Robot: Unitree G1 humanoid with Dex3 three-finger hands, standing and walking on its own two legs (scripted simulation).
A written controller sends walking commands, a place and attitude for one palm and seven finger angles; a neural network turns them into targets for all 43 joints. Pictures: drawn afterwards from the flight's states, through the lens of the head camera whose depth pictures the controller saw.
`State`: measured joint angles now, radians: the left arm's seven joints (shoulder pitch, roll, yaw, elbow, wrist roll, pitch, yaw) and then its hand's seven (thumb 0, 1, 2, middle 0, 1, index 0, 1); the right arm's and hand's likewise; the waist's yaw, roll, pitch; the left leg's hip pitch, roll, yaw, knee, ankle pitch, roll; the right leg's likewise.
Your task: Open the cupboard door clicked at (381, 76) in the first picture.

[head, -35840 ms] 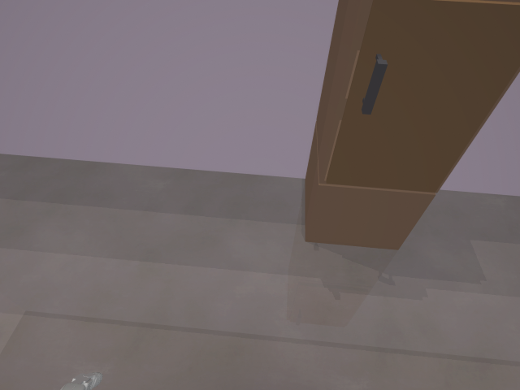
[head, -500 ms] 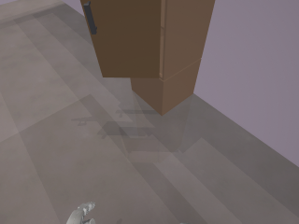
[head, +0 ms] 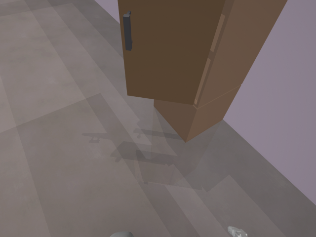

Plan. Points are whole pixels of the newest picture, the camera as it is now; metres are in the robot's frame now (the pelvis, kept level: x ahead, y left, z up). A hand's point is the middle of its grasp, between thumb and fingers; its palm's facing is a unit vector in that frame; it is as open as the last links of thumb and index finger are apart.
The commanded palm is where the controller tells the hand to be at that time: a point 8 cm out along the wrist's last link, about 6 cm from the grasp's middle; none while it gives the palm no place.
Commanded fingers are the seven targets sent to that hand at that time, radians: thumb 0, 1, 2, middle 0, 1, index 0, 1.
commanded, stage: take the last steps up to it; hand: left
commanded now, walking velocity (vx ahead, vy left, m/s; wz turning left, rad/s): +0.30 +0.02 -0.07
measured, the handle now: (128, 31) +0.81 +0.21 +0.07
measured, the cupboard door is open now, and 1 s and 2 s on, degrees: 47 47 47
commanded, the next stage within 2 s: come to a stop and stand still in 0.40 s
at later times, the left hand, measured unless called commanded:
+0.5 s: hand (119, 180) +0.29 +0.15 -0.15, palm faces -0.03 -0.98 -0.20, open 7.4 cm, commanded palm none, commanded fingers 0.00 0.90 0.90 -0.20 -0.30 -0.20 -0.30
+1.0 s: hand (106, 189) +0.26 +0.19 -0.17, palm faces +0.02 -0.97 -0.25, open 7.4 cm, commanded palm none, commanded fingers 0.00 0.90 0.90 -0.20 -0.30 -0.20 -0.30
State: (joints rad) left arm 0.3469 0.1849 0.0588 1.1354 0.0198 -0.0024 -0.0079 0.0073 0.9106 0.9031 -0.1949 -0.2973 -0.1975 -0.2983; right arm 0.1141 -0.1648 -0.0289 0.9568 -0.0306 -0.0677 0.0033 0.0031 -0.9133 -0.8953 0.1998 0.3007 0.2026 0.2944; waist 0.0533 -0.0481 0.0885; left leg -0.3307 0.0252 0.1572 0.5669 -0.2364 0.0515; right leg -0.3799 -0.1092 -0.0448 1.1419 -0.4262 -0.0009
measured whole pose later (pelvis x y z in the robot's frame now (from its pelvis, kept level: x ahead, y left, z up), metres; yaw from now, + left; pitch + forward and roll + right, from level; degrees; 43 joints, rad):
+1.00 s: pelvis +0.21 -0.01 +0.00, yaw -2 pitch +1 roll +0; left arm 0.21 0.20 0.06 1.00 0.01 0.05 0.02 0.00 0.91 0.90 -0.19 -0.30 -0.20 -0.30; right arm 0.10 -0.19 -0.04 0.97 -0.02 0.03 -0.03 0.01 -0.91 -0.89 0.20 0.30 0.21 0.30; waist 0.01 0.02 0.08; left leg -0.39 0.07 0.07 0.54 -0.16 -0.01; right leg -0.28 -0.01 -0.04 0.72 -0.45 0.01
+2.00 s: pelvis +0.24 +0.00 +0.01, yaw -3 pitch -1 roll +0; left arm 0.24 0.23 -0.01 1.07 0.02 0.00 0.03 0.00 0.90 0.90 -0.20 -0.30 -0.20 -0.30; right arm 0.17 -0.20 0.01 1.10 -0.01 -0.02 -0.02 0.01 -0.91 -0.90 0.20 0.30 0.21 0.29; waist 0.00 -0.04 0.03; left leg -0.19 -0.03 0.11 0.47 -0.28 0.07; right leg -0.12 -0.02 -0.01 0.45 -0.33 0.02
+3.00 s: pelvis +0.22 -0.02 -0.04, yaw +1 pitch +11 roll -2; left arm 0.25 0.33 0.34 0.18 -0.38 -0.35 -0.47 0.01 0.05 0.54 -0.26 -0.84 -0.26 -0.85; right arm 0.29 -0.27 0.02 0.57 0.05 -0.24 -0.04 0.02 -0.91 -0.90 0.21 0.30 0.21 0.30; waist -0.01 0.02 -0.10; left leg -0.69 -0.01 0.03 0.93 -0.44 0.05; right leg -0.67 0.05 -0.10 0.88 -0.42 -0.07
